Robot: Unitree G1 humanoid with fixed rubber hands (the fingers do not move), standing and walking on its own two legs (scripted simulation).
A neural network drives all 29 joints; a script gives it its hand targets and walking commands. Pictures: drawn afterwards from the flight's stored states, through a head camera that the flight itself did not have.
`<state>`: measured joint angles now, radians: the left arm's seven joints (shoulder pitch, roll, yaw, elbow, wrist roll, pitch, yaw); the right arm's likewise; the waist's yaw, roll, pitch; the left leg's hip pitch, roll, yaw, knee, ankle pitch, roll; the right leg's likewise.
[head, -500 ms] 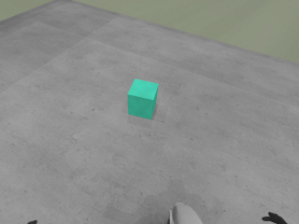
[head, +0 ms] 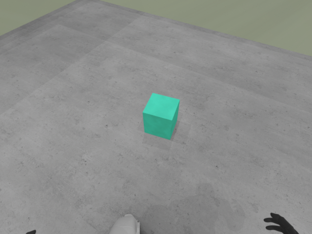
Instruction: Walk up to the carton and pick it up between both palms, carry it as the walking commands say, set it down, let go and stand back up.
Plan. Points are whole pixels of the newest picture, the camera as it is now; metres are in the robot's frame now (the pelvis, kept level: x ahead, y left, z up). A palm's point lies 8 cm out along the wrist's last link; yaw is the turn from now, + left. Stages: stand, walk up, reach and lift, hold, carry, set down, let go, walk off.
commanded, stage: walk up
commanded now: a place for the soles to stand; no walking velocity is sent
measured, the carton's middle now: (161, 116) +0.94 +0.01 -0.65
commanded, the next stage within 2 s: none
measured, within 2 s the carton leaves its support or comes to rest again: neither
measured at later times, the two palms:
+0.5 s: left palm (52, 187) +0.23 +0.32 -0.07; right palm (288, 186) +0.26 -0.37 -0.10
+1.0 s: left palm (71, 136) +0.41 +0.33 -0.09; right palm (268, 135) +0.42 -0.35 -0.07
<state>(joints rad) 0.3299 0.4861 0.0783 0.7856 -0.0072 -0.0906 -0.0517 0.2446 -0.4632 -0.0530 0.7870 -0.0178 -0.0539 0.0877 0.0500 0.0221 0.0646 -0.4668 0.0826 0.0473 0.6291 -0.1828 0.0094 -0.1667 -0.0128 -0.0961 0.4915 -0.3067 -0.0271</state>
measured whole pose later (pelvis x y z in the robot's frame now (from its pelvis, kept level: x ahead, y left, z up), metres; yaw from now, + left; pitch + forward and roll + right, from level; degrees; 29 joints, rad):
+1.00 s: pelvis +0.33 +0.00 -0.01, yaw +2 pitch -2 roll +0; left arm 0.31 0.47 0.05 0.77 -0.01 -0.10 -0.03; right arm 0.30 -0.50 -0.08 0.70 -0.02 -0.05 0.06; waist -0.04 -0.01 0.07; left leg -0.27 0.04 0.04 0.58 -0.28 0.04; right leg -0.44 -0.05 -0.06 0.74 -0.35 -0.02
